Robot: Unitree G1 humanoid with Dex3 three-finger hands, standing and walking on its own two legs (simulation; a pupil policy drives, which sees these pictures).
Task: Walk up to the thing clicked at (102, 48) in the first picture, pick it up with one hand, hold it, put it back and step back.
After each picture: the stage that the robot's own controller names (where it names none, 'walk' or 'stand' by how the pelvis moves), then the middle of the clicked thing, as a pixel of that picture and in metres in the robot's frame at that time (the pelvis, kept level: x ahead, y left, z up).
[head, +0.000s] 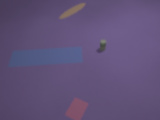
stand; (102, 45) +1.33 -0.24 -0.72
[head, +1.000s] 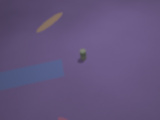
walk; (83, 54) +1.22 +0.11 -0.70
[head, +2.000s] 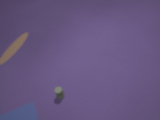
walk; (59, 92) +0.72 +0.30 -0.72
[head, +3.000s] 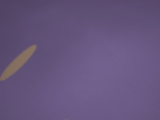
walk; out of the picture +0.45 +0.19 -0.71
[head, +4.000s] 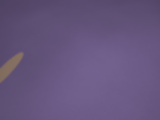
stand; out of the picture +0.39 +0.20 -0.72
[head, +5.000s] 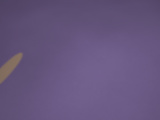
stand; out of the picture +0.36 +0.20 -0.73
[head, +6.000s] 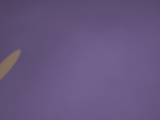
stand; out of the picture +0.38 +0.21 -0.72
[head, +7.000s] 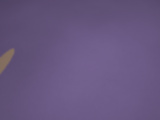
stand; out of the picture +0.36 +0.22 -0.72
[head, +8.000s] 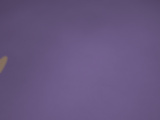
stand; out of the picture +0.33 +0.24 -0.72
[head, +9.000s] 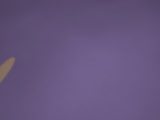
stand; out of the picture +0.35 +0.22 -0.73
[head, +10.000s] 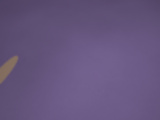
stand; out of the picture +0.35 +0.20 -0.73
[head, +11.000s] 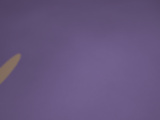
stand; out of the picture +0.35 +0.19 -0.73
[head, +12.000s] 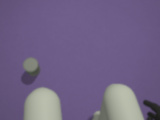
go down; (32, 67) +0.44 +0.21 -0.37
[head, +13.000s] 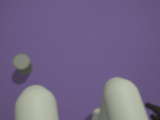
go down; (23, 64) +0.44 +0.22 -0.31
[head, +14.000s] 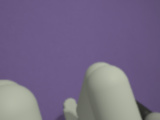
close in; out of the picture +0.43 +0.27 -0.22
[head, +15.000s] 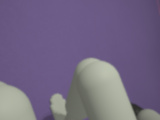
close; out of the picture +0.43 +0.28 -0.22
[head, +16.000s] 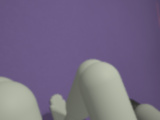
lift; out of the picture +0.38 +0.25 -0.23
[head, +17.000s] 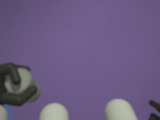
lift; (25, 87) +0.33 +0.19 -0.02
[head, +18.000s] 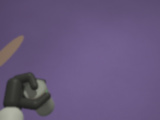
hold; (40, 98) +0.31 +0.16 +0.00
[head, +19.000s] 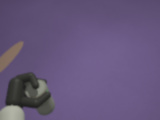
hold; (41, 98) +0.32 +0.16 -0.01
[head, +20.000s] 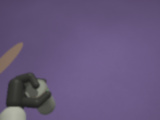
crouch; (41, 97) +0.32 +0.16 -0.01
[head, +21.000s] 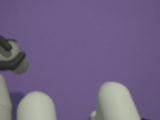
crouch; (14, 58) +0.44 +0.20 -0.11
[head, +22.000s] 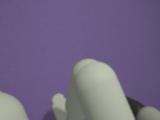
lower; out of the picture +0.42 +0.28 -0.23
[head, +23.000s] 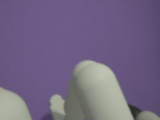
lower; out of the picture +0.42 +0.28 -0.23
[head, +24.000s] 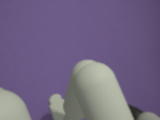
lower; out of the picture +0.42 +0.28 -0.23
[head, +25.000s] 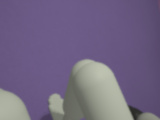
lower; out of the picture +0.42 +0.28 -0.23
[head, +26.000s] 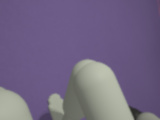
loosen; out of the picture +0.43 +0.27 -0.23
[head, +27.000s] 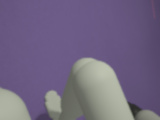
withdraw; out of the picture +0.41 +0.28 -0.23
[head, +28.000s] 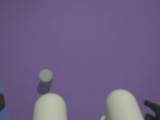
walk; (46, 77) +0.43 +0.19 -0.41
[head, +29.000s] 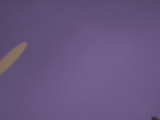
stand; out of the picture +0.36 +0.16 -0.66
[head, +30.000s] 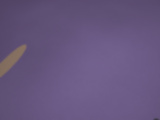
stand; out of the picture +0.37 +0.17 -0.67
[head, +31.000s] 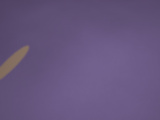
stand; out of the picture +0.37 +0.17 -0.70
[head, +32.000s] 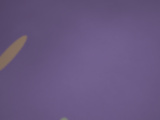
walk; out of the picture +0.40 +0.17 -0.71
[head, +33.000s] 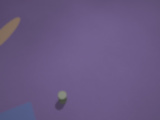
walk; (62, 97) +0.55 +0.12 -0.71
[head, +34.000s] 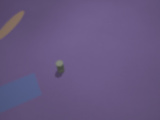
walk; (60, 66) +0.89 +0.25 -0.69
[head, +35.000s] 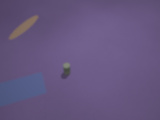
stand; (66, 69) +0.98 +0.15 -0.71
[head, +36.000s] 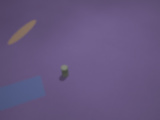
stand; (64, 71) +1.00 +0.19 -0.72
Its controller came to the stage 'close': yes
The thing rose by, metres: 0.69
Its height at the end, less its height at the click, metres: +0.00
